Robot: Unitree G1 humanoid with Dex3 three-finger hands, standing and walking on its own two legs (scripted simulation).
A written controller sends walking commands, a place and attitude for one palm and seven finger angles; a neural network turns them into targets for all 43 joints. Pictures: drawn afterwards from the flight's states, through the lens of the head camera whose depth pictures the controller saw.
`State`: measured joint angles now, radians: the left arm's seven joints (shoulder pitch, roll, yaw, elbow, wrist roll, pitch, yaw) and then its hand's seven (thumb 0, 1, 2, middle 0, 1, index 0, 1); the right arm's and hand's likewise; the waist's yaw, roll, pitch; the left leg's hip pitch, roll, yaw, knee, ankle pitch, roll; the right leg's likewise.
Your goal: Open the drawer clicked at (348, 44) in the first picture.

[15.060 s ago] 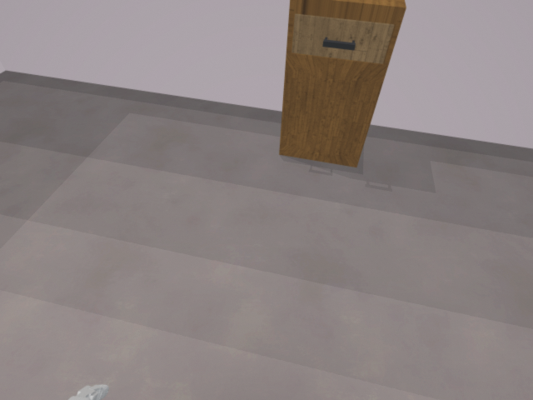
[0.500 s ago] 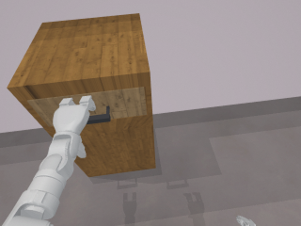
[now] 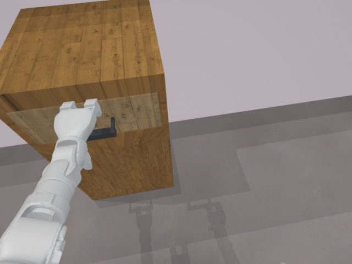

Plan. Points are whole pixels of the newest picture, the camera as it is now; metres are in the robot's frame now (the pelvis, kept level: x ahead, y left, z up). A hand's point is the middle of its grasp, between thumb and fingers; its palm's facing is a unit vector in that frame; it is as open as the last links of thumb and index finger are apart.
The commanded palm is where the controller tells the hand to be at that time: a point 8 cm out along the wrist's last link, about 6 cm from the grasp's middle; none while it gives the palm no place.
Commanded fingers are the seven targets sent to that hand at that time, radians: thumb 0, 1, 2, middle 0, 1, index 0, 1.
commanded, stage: move the hooked fingers above the handle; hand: left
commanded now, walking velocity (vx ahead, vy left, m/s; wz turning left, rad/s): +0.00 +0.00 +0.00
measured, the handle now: (93, 129) +0.49 +0.27 -0.06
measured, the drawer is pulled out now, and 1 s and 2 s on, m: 0.00 0.00 0.00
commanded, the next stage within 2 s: none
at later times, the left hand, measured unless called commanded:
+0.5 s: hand (85, 132) +0.44 +0.26 +0.00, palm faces -0.05 -0.02 -1.00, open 13.8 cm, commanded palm +0.42 +0.25 +0.06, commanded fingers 0.00 -0.50 0.30 -0.30 -1.20 -0.30 -1.20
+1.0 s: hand (83, 137) +0.43 +0.26 -0.01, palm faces -0.09 -0.04 -0.99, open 13.8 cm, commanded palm +0.42 +0.25 +0.06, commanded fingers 0.00 -0.50 0.30 -0.30 -1.20 -0.30 -1.20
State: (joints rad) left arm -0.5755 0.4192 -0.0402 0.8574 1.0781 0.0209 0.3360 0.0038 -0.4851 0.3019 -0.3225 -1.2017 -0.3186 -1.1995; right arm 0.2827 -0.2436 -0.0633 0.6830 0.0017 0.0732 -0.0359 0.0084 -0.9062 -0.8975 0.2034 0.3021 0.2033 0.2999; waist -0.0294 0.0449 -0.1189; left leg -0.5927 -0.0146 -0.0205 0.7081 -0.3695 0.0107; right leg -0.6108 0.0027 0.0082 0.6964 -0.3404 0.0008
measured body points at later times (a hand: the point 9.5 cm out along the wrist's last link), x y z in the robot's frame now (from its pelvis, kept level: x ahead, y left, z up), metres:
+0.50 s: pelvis +0.00 +0.01 -0.01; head +0.09 +0.00 +0.43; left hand +0.44 +0.26 +0.05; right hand +0.03 -0.27 -0.14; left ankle -0.02 +0.11 -0.71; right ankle -0.01 -0.12 -0.71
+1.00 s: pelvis +0.00 +0.02 -0.01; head +0.08 +0.01 +0.43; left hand +0.43 +0.26 +0.05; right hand +0.04 -0.25 -0.14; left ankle -0.02 +0.11 -0.71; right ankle -0.01 -0.12 -0.71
